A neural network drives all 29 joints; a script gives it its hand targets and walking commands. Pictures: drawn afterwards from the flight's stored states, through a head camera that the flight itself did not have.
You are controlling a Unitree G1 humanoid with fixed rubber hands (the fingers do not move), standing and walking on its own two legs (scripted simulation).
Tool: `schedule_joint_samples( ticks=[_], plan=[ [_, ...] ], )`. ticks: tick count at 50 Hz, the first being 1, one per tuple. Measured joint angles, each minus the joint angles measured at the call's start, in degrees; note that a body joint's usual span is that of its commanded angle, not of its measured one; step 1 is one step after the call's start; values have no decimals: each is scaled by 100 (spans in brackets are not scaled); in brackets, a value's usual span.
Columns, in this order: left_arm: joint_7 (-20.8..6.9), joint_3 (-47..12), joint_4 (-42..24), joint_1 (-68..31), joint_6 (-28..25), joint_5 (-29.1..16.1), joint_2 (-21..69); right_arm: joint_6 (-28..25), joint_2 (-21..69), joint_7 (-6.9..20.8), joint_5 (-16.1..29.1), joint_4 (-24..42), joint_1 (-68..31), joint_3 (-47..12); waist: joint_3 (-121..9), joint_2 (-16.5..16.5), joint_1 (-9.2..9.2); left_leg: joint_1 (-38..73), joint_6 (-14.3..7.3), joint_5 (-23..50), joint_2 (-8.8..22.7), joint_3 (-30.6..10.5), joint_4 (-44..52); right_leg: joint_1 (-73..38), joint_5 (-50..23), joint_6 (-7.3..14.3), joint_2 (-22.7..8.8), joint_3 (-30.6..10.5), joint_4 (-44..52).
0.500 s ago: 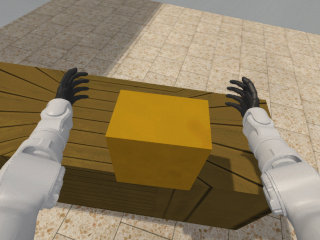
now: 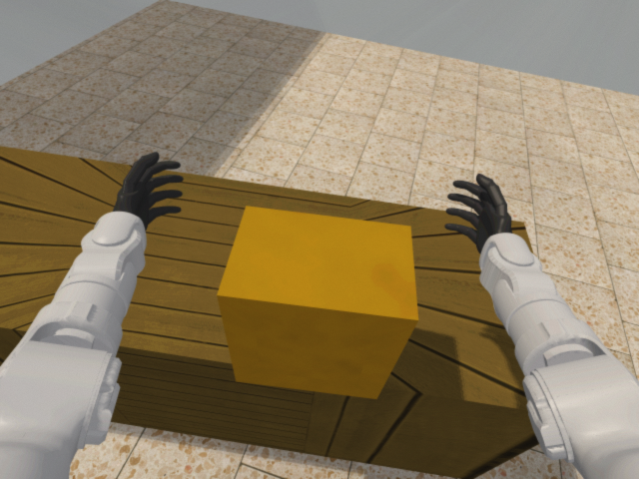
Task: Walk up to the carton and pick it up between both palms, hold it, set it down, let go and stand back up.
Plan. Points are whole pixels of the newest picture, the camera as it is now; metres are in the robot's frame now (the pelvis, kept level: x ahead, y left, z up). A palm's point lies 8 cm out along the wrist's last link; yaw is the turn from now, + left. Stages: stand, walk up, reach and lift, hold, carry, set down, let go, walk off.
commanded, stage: set down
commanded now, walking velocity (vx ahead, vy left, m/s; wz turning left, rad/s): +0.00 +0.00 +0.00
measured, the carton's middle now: (316, 310) +0.40 +0.00 -0.08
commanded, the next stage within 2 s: none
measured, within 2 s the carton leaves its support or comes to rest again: neither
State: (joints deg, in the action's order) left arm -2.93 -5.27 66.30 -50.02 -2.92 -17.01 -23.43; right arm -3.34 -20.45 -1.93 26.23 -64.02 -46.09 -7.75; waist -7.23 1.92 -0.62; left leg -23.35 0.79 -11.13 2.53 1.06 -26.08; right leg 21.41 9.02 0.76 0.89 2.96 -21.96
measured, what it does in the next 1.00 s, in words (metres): stands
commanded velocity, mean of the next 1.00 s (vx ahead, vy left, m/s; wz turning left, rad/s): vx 0.00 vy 0.00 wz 0.00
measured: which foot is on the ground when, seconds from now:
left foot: down 0.00-1.00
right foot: down 0.00-1.00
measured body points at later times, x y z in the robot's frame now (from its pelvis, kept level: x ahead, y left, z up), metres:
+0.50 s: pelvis +0.01 +0.00 +0.00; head +0.01 +0.02 +0.45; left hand +0.37 +0.24 +0.05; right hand +0.36 -0.22 +0.05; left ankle +0.01 +0.12 -0.74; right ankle +0.01 -0.11 -0.74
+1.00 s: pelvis +0.01 +0.01 +0.00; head +0.01 +0.02 +0.45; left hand +0.30 +0.25 -0.01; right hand +0.28 -0.22 -0.02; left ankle +0.01 +0.12 -0.74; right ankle +0.01 -0.11 -0.74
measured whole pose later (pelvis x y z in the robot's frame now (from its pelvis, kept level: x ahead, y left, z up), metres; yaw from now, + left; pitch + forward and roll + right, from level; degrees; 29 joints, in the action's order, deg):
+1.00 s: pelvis +0.01 +0.01 +0.00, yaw +0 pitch +1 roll -1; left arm -3.0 -2.6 48.1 -10.2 -21.4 -15.9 -18.1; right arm -23.0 -12.5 -2.0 17.8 -48.1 -7.6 -3.8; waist -1.8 0.5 0.0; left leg -16.1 0.5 -15.1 2.0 1.4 -29.7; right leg 14.7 13.5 0.3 0.2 2.5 -26.7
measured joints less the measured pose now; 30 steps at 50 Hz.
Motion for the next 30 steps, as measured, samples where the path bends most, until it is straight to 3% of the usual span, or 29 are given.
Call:
schedule_joint_samples(
  ticks=[13,30],
  plan=[
    [35,429,-1405,1598,-8,261,293,-323,229,-90,-284,1123,1444,189,260,-59,42,463,-12,-74,4,60,91,-457,31,-25,6,-61,128],
    [17,499,-1707,2695,-652,369,507,-856,545,-83,-613,1488,2577,332,415,-63,62,814,-17,-126,-37,45,83,-770,154,-26,-34,-47,11]
  ],
)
